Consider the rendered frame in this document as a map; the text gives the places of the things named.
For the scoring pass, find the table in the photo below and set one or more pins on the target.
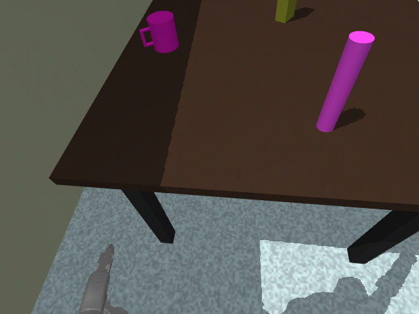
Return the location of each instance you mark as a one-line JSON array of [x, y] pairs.
[[232, 113]]

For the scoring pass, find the left robot hand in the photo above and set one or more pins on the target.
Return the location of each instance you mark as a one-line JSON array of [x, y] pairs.
[[95, 293]]

